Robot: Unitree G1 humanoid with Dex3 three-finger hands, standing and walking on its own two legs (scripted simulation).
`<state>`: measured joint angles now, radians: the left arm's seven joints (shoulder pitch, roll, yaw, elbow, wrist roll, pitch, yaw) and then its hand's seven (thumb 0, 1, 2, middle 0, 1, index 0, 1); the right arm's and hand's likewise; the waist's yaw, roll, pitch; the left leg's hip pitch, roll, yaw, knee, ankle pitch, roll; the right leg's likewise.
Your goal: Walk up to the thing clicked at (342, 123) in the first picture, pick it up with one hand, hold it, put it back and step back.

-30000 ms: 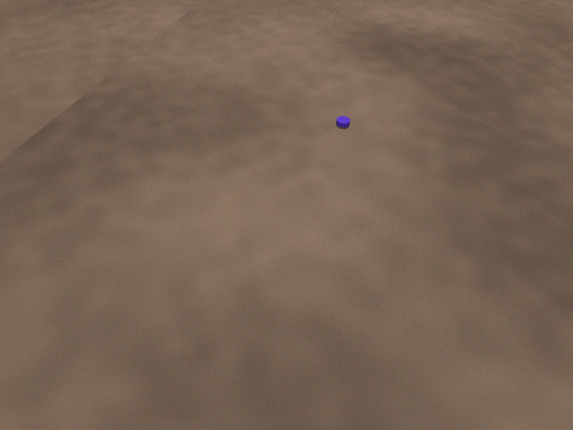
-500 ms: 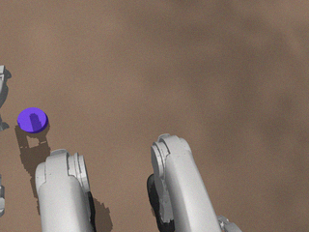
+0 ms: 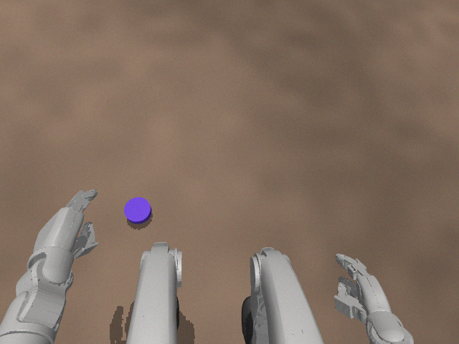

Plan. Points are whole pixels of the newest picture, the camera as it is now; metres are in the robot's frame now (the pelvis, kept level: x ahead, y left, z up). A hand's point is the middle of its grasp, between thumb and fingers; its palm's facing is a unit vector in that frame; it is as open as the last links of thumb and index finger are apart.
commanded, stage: home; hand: left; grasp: from above
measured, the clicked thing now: (138, 210) +0.47 +0.25 -0.49
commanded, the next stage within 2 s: none
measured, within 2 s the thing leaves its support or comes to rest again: neither
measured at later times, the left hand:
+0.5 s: hand (56, 257) +0.24 +0.20 +0.12, palm faces +0.13 -0.97 -0.22, open 7.4 cm
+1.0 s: hand (37, 279) +0.22 +0.19 +0.16, palm faces +0.15 -0.97 -0.19, open 7.4 cm
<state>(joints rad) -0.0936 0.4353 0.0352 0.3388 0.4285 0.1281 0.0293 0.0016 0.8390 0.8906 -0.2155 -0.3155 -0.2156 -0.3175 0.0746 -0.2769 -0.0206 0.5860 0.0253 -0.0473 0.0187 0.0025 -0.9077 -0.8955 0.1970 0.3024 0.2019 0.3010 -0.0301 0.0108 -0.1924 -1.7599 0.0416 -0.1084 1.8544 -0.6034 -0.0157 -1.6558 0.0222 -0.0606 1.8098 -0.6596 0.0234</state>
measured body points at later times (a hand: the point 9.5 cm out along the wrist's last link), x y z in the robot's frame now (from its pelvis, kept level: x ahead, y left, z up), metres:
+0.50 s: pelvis +0.07 +0.00 +0.18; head +0.11 +0.02 +0.63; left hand +0.23 +0.25 +0.13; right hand +0.23 -0.23 +0.10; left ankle +0.09 +0.13 -0.47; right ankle +0.08 -0.13 -0.47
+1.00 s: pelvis +0.08 +0.00 +0.21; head +0.09 +0.01 +0.66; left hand +0.21 +0.24 +0.18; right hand +0.27 -0.22 +0.15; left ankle +0.09 +0.13 -0.47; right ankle +0.08 -0.13 -0.47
